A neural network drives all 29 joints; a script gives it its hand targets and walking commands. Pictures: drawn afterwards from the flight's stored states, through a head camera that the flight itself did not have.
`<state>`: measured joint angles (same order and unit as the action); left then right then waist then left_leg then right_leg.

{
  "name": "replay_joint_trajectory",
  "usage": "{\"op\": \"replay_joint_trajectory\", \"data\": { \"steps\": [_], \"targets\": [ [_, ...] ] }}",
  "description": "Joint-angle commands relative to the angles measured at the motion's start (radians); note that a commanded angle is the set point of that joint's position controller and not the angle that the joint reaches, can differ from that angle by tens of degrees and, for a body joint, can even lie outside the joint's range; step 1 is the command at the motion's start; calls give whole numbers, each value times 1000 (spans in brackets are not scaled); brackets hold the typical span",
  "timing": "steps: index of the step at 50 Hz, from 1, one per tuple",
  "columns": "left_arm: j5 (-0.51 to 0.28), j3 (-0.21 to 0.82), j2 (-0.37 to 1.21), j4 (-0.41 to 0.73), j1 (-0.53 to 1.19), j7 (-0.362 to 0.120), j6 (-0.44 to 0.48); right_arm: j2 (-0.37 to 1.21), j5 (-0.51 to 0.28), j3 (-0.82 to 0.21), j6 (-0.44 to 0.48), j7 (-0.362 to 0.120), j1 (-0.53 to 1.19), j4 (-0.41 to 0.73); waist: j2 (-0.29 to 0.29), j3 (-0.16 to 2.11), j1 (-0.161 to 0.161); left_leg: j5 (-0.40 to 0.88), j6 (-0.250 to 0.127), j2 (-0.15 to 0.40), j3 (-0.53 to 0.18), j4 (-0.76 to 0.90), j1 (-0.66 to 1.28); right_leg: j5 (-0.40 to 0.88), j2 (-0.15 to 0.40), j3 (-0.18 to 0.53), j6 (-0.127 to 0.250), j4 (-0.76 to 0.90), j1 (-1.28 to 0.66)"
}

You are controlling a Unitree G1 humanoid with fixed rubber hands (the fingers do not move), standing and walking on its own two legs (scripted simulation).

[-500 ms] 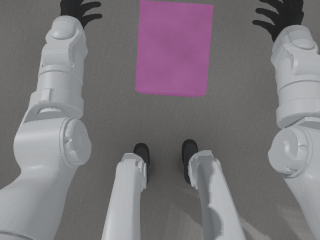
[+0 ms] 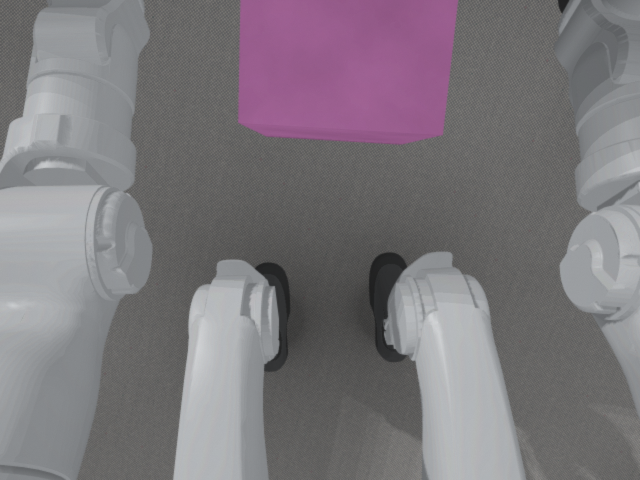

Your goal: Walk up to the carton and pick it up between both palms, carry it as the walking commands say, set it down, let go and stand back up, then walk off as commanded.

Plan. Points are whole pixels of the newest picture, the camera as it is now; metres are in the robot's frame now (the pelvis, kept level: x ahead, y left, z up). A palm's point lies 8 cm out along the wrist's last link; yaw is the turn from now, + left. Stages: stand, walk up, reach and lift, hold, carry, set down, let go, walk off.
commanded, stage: reach and lift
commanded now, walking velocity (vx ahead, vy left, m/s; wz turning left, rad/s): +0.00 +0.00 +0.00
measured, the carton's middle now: (343, 29) +0.59 -0.02 -0.35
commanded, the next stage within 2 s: none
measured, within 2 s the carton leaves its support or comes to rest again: neither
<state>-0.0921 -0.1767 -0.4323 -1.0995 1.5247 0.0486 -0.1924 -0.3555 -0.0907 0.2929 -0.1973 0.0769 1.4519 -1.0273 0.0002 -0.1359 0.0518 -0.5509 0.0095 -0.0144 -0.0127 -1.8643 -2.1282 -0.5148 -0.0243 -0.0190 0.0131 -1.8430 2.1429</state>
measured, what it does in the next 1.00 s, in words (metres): lowers itself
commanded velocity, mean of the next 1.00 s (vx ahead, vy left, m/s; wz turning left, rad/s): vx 0.00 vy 0.00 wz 0.00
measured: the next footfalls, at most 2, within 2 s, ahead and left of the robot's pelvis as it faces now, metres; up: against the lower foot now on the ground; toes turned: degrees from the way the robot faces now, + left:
none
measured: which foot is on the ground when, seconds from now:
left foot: down 0.00-1.00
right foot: down 0.00-1.00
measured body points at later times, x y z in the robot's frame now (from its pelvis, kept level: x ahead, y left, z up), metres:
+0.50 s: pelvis -0.01 +0.00 -0.09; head +0.38 +0.00 +0.12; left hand +0.59 +0.18 -0.28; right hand +0.56 -0.22 -0.28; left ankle +0.09 +0.12 -0.43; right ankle +0.10 -0.11 -0.43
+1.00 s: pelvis -0.01 +0.00 -0.10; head +0.38 +0.00 +0.11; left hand +0.59 +0.17 -0.28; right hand +0.56 -0.21 -0.28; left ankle +0.09 +0.12 -0.43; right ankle +0.10 -0.11 -0.43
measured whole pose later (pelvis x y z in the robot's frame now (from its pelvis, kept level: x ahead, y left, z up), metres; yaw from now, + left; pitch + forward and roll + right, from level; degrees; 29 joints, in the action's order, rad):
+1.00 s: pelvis -0.01 +0.00 -0.10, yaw +1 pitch +34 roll -1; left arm -0.21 -0.02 -0.46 -1.23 1.70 0.07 -0.13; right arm -0.41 -0.22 0.14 -0.10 0.09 1.63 -1.21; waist 0.00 -0.51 0.06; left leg -0.62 0.00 -0.03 0.00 -2.25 -2.22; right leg -0.59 0.00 -0.02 0.01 -2.23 2.23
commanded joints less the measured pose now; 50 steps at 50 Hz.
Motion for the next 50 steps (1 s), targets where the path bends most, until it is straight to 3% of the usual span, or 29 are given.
{"op": "replay_joint_trajectory", "data": {
  "steps": [1, 22, 28, 34, 41, 50],
  "targets": [
    [-12, 3, -131, 82, 316, 3, 29, -144, -8, -1, 28, 10, 279, 86, -52, 1188, 12, 297, 11, -25, 44, 77, 516, 389, -26, -23, -37, 63, -691],
    [-104, 110, -175, -14, 435, 20, 94, -195, -117, -124, 105, 32, 406, -26, -30, 1008, 17, 281, 0, -5, 12, -198, 446, 375, 4, 11, -34, -214, -591],
    [-126, 144, -175, 31, 474, 31, 92, -227, -154, -128, 117, 36, 433, -20, -90, 1043, 35, 335, 5, -3, 13, -246, 541, 404, 1, 8, -30, -250, -563],
    [-139, 151, -153, 31, 442, 27, 91, -219, -136, -118, 121, 33, 388, -61, -80, 984, 59, 342, 6, -11, 9, -255, 504, 420, 2, 8, -25, -267, -549],
    [-124, 139, -142, -21, 429, 26, 87, -197, -127, -128, 118, 18, 405, -81, -69, 893, 39, 292, 5, -15, 6, -238, 462, 354, 5, 2, -21, -260, -497],
    [-116, 144, -117, -37, 486, 25, 84, -175, -125, -145, 114, 20, 459, -88, -62, 881, 46, 251, 8, -20, 14, -230, 465, 316, 0, -2, -23, -244, -528]
  ]
}}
